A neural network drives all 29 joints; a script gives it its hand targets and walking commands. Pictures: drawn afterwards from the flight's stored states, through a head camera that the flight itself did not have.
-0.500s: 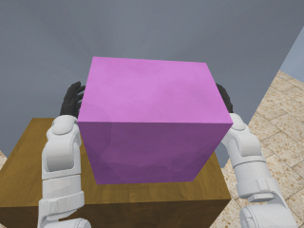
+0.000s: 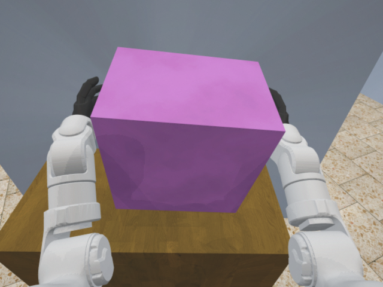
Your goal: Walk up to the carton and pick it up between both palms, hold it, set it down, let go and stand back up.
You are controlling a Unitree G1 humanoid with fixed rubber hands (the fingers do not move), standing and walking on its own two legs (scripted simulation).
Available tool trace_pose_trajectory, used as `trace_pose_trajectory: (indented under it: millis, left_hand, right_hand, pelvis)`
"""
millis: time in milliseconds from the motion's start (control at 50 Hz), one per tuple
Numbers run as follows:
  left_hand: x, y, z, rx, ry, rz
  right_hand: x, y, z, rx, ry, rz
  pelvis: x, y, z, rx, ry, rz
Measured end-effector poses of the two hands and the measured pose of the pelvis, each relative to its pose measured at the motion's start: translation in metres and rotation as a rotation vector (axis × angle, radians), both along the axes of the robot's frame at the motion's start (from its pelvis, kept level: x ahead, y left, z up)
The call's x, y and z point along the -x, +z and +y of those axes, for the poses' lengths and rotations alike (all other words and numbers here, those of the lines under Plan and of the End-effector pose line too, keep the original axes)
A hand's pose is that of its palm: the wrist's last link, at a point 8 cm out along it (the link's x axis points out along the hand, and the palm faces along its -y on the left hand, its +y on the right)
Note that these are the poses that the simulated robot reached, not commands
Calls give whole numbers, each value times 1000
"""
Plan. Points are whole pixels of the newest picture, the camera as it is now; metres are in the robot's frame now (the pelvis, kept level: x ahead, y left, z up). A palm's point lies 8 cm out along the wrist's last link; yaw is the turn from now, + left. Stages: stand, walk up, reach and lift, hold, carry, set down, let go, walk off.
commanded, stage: hold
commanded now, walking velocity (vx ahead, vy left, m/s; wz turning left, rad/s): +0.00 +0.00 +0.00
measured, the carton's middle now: (183, 139) +0.39 +0.01 +0.15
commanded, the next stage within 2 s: none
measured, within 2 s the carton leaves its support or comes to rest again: neither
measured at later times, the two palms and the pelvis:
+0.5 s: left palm (104, 146) +0.34 +0.16 +0.18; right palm (292, 153) +0.34 -0.21 +0.15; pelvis -0.01 +0.00 +0.00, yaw -2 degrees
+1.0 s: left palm (88, 125) +0.37 +0.20 +0.20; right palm (274, 134) +0.37 -0.18 +0.18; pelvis +0.01 +0.00 +0.00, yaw +0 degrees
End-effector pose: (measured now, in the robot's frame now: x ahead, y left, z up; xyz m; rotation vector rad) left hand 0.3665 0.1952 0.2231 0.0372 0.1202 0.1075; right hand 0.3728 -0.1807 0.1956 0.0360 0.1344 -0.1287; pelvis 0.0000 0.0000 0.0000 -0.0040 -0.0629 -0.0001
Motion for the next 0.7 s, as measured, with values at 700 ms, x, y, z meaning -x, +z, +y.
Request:
trace_pose_trajectory:
  millis: [700]
  left_hand:
    - [15,-6,-16,26,30,-8]
  right_hand:
    - [7,8,-17,16,16,-21]
  pelvis:
    - [16,-1,-14,-4,-26,25]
